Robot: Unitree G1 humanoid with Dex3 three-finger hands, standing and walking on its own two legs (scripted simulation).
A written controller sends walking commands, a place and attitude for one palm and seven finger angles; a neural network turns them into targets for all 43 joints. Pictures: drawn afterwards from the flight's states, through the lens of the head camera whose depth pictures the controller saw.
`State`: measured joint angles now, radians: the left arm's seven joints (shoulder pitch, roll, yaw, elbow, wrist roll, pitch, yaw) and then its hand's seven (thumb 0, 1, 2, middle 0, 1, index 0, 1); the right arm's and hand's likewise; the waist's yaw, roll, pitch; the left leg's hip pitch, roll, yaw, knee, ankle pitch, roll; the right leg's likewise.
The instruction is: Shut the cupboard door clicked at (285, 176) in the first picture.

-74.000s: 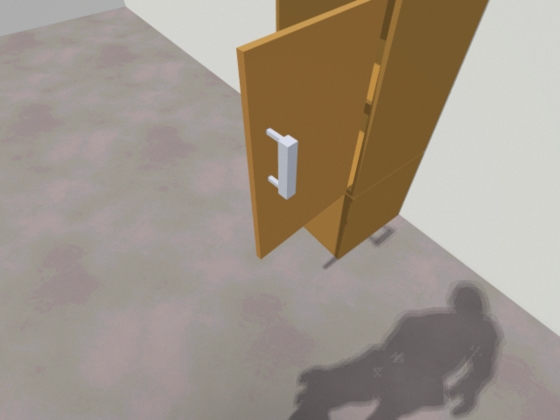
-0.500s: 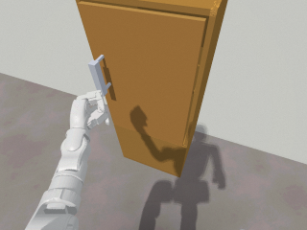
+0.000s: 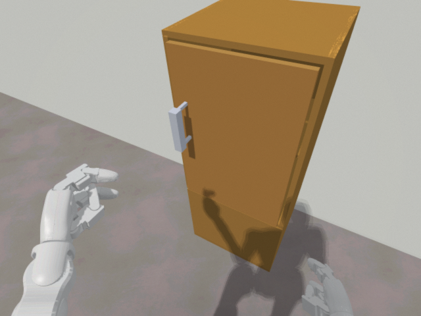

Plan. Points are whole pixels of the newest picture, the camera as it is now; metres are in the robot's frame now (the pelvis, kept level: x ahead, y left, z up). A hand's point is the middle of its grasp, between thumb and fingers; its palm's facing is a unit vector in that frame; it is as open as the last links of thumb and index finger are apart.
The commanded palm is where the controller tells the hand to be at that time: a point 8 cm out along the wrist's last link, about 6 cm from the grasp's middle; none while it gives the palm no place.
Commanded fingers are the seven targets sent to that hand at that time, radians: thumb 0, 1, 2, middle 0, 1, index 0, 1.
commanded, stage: draw the hand back to the body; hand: left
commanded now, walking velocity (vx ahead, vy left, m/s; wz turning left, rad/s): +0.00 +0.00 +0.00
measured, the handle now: (182, 126) +0.63 +0.16 +0.01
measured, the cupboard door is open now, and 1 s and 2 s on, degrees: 0 0 0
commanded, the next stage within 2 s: step back with the hand held close in 0.62 s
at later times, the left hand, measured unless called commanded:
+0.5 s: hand (48, 232) +0.19 +0.26 +0.15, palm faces +0.48 -0.79 -0.38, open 7.3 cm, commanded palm +0.14 +0.30 +0.17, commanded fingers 0.00 0.90 0.90 -0.20 -0.30 -0.20 -0.30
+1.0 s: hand (51, 232) +0.19 +0.26 +0.15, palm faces +0.39 -0.78 -0.48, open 7.4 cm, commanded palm +0.13 +0.30 +0.17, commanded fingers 0.00 0.90 0.90 -0.20 -0.30 -0.20 -0.30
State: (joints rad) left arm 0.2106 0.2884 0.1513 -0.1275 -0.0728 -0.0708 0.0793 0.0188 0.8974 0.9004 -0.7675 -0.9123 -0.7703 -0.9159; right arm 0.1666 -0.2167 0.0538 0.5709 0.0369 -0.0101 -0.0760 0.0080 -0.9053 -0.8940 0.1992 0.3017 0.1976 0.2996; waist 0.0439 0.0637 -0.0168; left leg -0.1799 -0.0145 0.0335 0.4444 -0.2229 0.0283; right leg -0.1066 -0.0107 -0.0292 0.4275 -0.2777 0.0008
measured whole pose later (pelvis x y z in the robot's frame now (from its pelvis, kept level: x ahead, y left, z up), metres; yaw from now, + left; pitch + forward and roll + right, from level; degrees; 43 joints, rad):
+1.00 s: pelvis +0.00 +0.00 +0.00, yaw +0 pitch +1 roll -1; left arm 0.53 0.37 0.36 -0.40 -0.07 -0.12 0.11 0.02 0.89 0.90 -0.21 -0.30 -0.21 -0.30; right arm 0.19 -0.26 -0.02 0.60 0.02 0.01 -0.09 0.01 -0.91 -0.89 0.20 0.30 0.20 0.30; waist 0.02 0.09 -0.01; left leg -0.27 0.00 0.02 0.49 -0.23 0.02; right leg -0.19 0.00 -0.04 0.45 -0.28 0.00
